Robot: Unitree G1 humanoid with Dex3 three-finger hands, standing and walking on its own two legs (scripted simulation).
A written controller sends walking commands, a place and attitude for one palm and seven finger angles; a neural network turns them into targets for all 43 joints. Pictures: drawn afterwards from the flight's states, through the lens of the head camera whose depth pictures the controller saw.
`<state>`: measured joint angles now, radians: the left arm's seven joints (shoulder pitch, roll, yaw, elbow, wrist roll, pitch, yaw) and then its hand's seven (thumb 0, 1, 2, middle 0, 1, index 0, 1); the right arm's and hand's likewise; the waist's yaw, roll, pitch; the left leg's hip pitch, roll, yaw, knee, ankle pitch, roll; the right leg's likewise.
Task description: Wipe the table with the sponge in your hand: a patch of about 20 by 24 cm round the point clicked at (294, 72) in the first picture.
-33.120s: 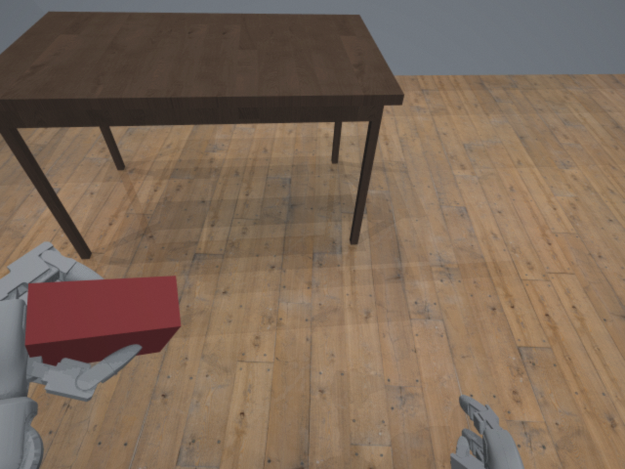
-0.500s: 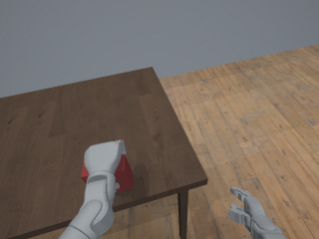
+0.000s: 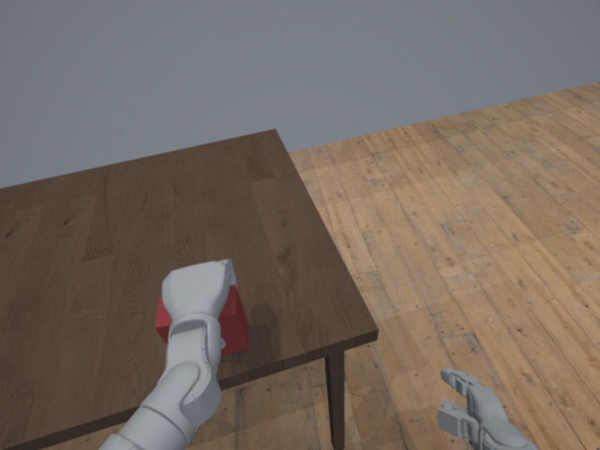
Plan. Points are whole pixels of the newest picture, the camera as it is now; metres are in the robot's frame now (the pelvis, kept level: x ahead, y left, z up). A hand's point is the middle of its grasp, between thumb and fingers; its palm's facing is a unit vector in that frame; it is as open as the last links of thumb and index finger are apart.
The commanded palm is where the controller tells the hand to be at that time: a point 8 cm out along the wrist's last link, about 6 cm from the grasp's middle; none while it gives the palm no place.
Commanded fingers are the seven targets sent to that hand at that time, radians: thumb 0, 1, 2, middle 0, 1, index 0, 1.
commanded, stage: slide across to the third lane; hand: left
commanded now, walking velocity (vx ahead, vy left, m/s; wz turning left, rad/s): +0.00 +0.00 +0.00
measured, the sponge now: (209, 331) +0.29 +0.19 -0.01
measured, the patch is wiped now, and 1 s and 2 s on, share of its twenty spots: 0.85 0.85 1.00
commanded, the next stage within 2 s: wipe forward along the third lane in 0.12 s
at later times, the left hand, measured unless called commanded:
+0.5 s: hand (215, 295) +0.32 +0.18 +0.04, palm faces -0.01 -0.06 -1.00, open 9.3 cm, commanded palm +0.29 +0.17 +0.07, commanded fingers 0.00 0.10 1.30 -1.20 -1.60 -1.20 -1.60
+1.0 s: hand (217, 276) +0.36 +0.19 +0.04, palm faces -0.05 -0.04 -1.00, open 9.3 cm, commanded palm +0.33 +0.19 +0.07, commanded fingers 0.00 0.10 1.30 -1.20 -1.60 -1.20 -1.60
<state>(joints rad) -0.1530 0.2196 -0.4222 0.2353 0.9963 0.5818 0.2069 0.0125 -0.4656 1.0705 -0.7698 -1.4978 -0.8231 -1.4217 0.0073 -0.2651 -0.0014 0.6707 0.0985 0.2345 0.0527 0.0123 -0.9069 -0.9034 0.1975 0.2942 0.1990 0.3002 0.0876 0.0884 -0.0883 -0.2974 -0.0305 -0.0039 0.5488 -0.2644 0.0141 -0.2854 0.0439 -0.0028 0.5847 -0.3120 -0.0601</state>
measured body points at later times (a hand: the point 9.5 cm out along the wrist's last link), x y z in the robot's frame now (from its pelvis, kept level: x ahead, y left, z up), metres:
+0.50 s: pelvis +0.00 -0.01 +0.00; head -0.01 -0.05 +0.45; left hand +0.32 +0.18 +0.10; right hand +0.24 -0.22 -0.10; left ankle +0.02 +0.12 -0.73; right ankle +0.00 -0.08 -0.73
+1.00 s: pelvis -0.01 -0.01 +0.00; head -0.01 -0.05 +0.45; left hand +0.35 +0.19 +0.10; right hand +0.17 -0.26 -0.12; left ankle +0.02 +0.12 -0.73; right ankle +0.00 -0.08 -0.73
